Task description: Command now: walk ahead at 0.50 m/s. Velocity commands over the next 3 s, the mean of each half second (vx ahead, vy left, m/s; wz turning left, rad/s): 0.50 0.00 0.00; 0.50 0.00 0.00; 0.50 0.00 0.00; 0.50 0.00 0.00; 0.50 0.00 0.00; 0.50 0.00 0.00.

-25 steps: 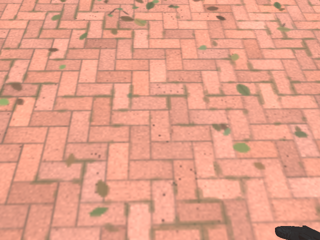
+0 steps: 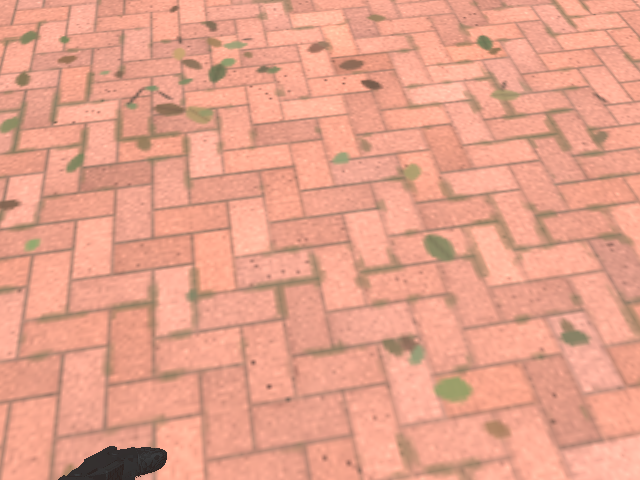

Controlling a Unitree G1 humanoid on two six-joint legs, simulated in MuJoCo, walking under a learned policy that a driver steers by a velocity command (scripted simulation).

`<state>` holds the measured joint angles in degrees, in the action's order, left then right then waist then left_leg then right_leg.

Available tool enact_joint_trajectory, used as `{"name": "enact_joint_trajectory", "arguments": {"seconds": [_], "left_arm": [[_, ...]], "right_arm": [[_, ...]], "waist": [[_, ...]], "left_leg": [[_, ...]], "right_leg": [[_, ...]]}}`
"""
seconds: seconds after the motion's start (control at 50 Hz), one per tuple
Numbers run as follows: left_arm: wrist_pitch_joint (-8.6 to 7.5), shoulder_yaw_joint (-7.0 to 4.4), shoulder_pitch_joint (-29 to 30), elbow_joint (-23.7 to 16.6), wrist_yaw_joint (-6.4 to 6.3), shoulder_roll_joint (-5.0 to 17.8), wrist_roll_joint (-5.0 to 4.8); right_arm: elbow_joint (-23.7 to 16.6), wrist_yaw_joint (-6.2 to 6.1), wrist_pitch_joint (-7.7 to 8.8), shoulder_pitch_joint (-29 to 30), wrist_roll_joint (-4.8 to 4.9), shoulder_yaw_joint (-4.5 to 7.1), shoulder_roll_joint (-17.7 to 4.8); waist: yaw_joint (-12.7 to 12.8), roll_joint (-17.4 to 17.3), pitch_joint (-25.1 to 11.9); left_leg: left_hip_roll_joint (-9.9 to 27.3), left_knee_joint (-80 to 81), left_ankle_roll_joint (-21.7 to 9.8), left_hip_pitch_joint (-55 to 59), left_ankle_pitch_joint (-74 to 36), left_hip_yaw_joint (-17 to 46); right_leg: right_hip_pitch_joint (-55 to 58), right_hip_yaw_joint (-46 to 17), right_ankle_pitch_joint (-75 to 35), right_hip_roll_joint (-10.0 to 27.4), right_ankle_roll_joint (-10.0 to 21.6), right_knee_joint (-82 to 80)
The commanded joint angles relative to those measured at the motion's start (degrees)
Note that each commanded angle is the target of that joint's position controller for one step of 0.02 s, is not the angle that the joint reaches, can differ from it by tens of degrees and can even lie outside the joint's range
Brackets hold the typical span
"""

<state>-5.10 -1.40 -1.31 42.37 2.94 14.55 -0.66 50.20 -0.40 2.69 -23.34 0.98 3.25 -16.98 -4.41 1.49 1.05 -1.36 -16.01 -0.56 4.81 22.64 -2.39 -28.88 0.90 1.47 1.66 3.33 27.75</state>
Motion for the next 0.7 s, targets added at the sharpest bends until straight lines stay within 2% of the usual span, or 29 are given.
{"name": "enact_joint_trajectory", "arguments": {"seconds": [0.02,0.04,0.06,0.08,0.1,0.12,0.14,0.16,0.2,0.26,0.34,0.4,0.44,0.48,0.5,0.52,0.54,0.56,0.58,0.6,0.62,0.64,0.66,0.68,0.7], "left_arm": [[-0.56,-5.07,-19.8,2.2,-1.08,13.6,0.57],[-0.14,-6.17,-23.8,3.2,-1.22,18.4,0.67],[-0.13,-4.69,-23.8,3.2,-1.20,12.9,-0.24],[-0.17,-3.90,-19.5,2.6,-1.37,10.8,-0.22],[-0.12,-3.49,-15.5,1.9,-1.47,9.6,0.05],[-0.18,-3.00,-12.6,1.7,-1.33,7.9,0.47],[-0.45,-2.56,-11.0,1.5,-1.28,6.6,1.11],[-0.64,-2.56,-10.3,1.7,-1.19,6.5,1.17],[-1.28,-2.89,-10.7,2.7,-1.28,7.6,0.69],[-1.19,-3.33,-12.5,4.2,-2.09,9.4,0.57],[-0.58,-3.40,-15.8,6.0,-2.65,10.5,-0.01],[0.15,-3.52,-19.3,7.9,-2.72,11.2,-0.44],[0.84,-3.70,-20.2,8.9,-2.90,11.4,-0.59],[1.48,-4.01,-19.9,9.4,-3.18,12.1,-0.67],[1.77,-4.16,-19.1,9.4,-3.29,12.5,-0.65],[2.11,-4.11,-17.7,9.2,-3.37,12.5,-0.65],[2.25,-3.41,-17.9,8.8,-3.46,10.8,-0.14],[1.56,-1.72,-22.2,7.1,-3.23,5.8,0.74],[0.31,-0.69,-25.0,7.8,-2.84,2.9,0.58],[-0.57,-2.26,-20.1,7.3,-2.37,9.2,-1.02],[-1.10,-2.59,-15.8,5.9,-2.21,10.4,-1.85],[-1.18,-2.61,-13.5,5.6,-2.48,9.9,-1.27],[-0.79,-2.87,-13.3,5.7,-2.64,9.3,-0.60],[-0.16,-2.83,-14.6,6.2,-2.68,8.2,-0.40],[0.46,-2.66,-15.6,6.6,-2.78,7.0,-0.30]], "right_arm": [[-4.0,-0.74,-0.08,1.7,-0.98,0.98,-7.3],[-5.0,-0.02,1.18,-5.4,-1.19,-1.09,-0.3],[-4.3,0.23,2.52,-2.4,-0.13,-0.34,-4.4],[-6.1,0.61,3.41,2.9,1.49,0.69,-7.8],[-7.0,0.49,3.76,6.2,1.41,0.57,-7.7],[-7.3,0.32,3.69,8.0,0.35,0.79,-7.3],[-7.1,0.31,3.13,7.0,-0.09,1.03,-6.8],[-6.6,0.34,2.46,5.6,-0.16,0.88,-5.7],[-6.7,0.13,1.36,5.3,-0.41,0.52,-3.9],[-8.5,-0.03,1.11,10.9,-0.88,0.25,-3.3],[-10.3,0.76,1.87,18.7,-0.55,-0.45,-1.6],[-11.9,1.59,2.24,23.6,-0.01,-0.55,-1.8],[-13.0,2.23,2.49,25.4,0.08,-0.41,-2.5],[-13.2,2.70,2.71,24.4,0.00,-0.09,-3.6],[-12.6,2.74,2.79,22.0,-0.07,0.32,-4.5],[-11.0,2.57,2.83,16.2,-0.25,1.21,-5.9],[-8.2,2.05,2.74,7.2,-0.47,2.65,-8.8],[-7.2,1.61,2.54,-0.5,-1.71,3.93,-14.2],[-6.1,1.95,2.21,-2.9,-0.99,3.75,-13.6],[-6.5,1.95,2.25,-0.8,-0.54,2.34,-9.1],[-7.2,1.83,2.27,3.8,-0.50,1.84,-7.8],[-7.7,1.84,2.28,7.4,-0.86,1.48,-6.7],[-8.0,1.98,2.48,9.7,-1.33,1.08,-5.2],[-8.0,2.07,2.73,10.8,-1.66,0.89,-4.5],[-7.7,2.14,3.05,11.0,-1.50,0.94,-4.4]], "waist": [[12.3,-1.7,-14.5],[8.8,12.9,-21.4],[11.2,10.4,-21.9],[10.7,7.7,-12.8],[9.0,3.4,-8.0],[7.4,1.3,-4.2],[5.4,2.7,-3.4],[4.3,3.3,-3.2],[3.3,2.9,-1.9],[4.4,1.5,0.3],[7.4,1.2,1.6],[9.3,1.2,2.8],[9.1,1.6,3.2],[7.7,2.3,2.4],[6.1,2.9,1.0],[2.6,2.7,-2.4],[-1.1,1.1,-8.8],[-1.3,-8.7,-18.3],[-0.8,-18.0,-23.1],[-1.8,-12.4,-17.0],[-0.6,-9.5,-9.6],[0.9,-6.0,-5.5],[2.6,-5.8,-3.0],[4.1,-6.7,-2.9],[4.8,-6.7,-2.9]], "left_leg": [[9.8,-29.0,-4.9,-12.5,-38.9,1.9],[-1.2,-50.4,-0.5,-37.4,-2.6,1.6],[-0.9,-57.7,-0.9,-44.7,10.9,9.8],[2.3,-59.2,-1.7,-49.1,7.0,9.5],[5.4,-56.6,-1.9,-47.9,1.6,7.5],[7.3,-53.0,-1.6,-45.9,-2.0,6.7],[8.9,-50.8,-1.4,-42.1,-4.5,7.2],[9.3,-49.4,-0.9,-39.6,-5.6,7.1],[9.9,-46.0,0.4,-39.0,-7.2,6.2],[10.2,-36.7,1.9,-42.4,-15.7,5.6],[7.9,-22.1,1.7,-39.8,-27.0,3.3],[6.8,-17.0,1.1,-40.4,-27.7,3.1],[6.4,-14.6,-0.2,-41.4,-24.7,3.7],[5.6,-13.2,-1.7,-39.3,-20.5,3.4],[4.5,-12.6,-2.6,-35.3,-18.6,2.4],[2.7,-11.0,-4.0,-27.0,-18.7,0.6],[3.4,-11.9,-5.9,-13.1,-20.1,1.1],[17.2,-13.0,-12.7,9.2,-18.2,20.2],[23.9,-4.1,-17.9,17.9,-7.7,41.3],[22.3,-1.8,-15.4,13.9,-1.1,38.9],[20.6,-0.3,-13.5,5.9,-3.3,31.4],[18.4,1.4,-12.8,-1.6,-8.2,25.9],[16.5,3.3,-12.2,-7.3,-12.9,21.8],[15.2,5.0,-12.0,-10.7,-15.4,19.2],[14.5,6.5,-12.4,-12.4,-17.4,17.3]], "right_leg": [[31.4,-6.6,-0.8,5.8,6.1,1.6],[52.1,-34.0,10.5,19.3,15.8,-2.4],[52.1,-42.4,18.0,20.0,15.7,-9.1],[45.1,-34.1,18.1,18.3,13.0,-10.5],[36.9,-27.3,13.7,16.2,11.5,-11.8],[29.6,-22.8,8.5,14.2,10.9,-13.6],[25.0,-19.6,4.9,12.5,10.3,-15.2],[22.3,-17.6,3.1,11.7,10.5,-16.9],[18.9,-13.8,-0.8,11.2,11.4,-19.3],[18.9,-9.5,-3.9,10.2,11.1,-21.1],[20.3,-4.8,-3.3,8.0,8.6,-21.3],[25.2,-5.3,-2.1,10.1,8.5,-19.8],[29.5,-6.1,-3.7,12.1,7.8,-17.6],[32.5,-6.6,-8.0,13.4,6.7,-14.7],[33.1,-6.2,-14.1,13.2,6.1,-11.7],[32.2,-4.4,-22.6,11.4,4.9,-4.9],[27.2,-2.1,-23.1,8.2,3.2,6.5],[8.2,1.1,-5.4,2.0,-0.2,27.7],[-6.3,-3.7,31.6,-5.3,-1.8,40.3],[-12.6,-7.9,31.2,-1.8,-0.8,45.8],[-14.6,-6.1,25.7,1.2,-0.1,45.1],[-12.9,-4.8,20.8,3.5,-0.3,42.3],[-10.1,-4.9,17.3,5.3,-0.6,39.1],[-6.7,-5.2,15.2,6.2,-1.1,37.6],[-5.2,-4.9,14.1,6.4,-1.6,36.3]]}}
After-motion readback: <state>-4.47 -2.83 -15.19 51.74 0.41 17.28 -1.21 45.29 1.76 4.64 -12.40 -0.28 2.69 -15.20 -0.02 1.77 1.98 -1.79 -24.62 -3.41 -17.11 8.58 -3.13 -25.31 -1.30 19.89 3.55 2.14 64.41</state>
